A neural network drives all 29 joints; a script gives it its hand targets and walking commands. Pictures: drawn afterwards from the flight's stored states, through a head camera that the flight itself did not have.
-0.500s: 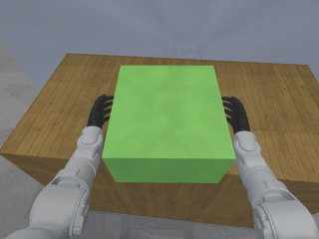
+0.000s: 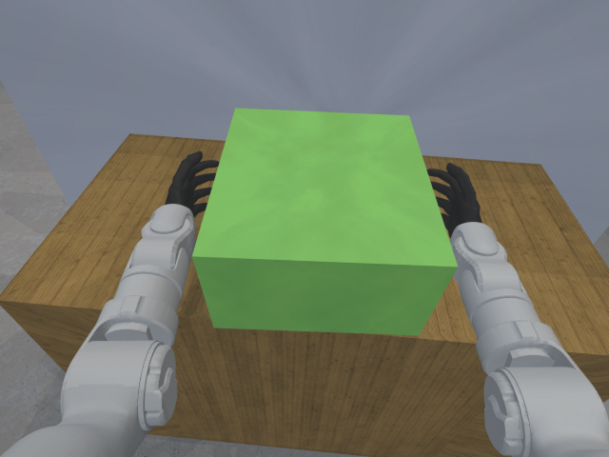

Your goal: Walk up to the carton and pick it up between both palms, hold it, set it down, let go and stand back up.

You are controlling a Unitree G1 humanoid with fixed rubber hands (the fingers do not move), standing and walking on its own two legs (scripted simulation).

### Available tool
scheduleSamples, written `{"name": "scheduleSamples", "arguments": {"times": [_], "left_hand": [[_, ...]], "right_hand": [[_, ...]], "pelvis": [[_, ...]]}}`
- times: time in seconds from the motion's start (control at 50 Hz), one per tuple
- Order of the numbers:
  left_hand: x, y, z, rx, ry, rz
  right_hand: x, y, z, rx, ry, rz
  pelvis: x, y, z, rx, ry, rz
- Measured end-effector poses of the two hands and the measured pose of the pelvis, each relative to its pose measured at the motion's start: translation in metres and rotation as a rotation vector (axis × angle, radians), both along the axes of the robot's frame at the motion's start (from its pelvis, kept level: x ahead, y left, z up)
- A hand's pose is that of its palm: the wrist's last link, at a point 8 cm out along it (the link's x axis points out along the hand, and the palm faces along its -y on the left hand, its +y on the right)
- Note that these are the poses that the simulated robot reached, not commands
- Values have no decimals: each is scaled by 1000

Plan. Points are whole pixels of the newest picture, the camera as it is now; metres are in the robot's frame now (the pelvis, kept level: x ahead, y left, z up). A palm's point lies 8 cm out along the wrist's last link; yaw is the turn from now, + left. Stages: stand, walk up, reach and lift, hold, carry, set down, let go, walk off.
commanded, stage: reach and lift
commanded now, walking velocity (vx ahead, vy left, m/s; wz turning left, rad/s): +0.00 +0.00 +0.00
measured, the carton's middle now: (319, 212) +0.45 +0.00 +0.10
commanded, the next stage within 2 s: hold in 1.34 s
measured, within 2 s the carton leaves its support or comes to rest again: neither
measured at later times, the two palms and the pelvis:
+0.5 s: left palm (172, 221) +0.38 +0.19 +0.14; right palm (466, 239) +0.37 -0.19 +0.13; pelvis +0.01 +0.00 +0.00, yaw +1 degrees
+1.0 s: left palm (165, 210) +0.38 +0.20 +0.16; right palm (466, 220) +0.38 -0.19 +0.16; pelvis +0.01 +0.00 +0.00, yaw +1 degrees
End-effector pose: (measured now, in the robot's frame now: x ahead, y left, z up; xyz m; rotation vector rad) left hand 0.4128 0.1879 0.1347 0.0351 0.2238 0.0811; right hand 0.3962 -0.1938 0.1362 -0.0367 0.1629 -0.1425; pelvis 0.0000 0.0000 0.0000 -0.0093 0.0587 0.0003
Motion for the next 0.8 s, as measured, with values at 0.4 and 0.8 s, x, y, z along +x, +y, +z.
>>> {"name": "scheduleSamples", "arguments": {"times": [0.4,0.8], "left_hand": [[-31,8,-1,14,-6,34],[-31,-7,31,-2,-3,13]], "right_hand": [[-21,10,-12,67,-1,14],[-27,-7,17,59,6,2]], "pelvis": [[13,3,1,-9,-26,28],[3,-5,1,2,-63,0]]}}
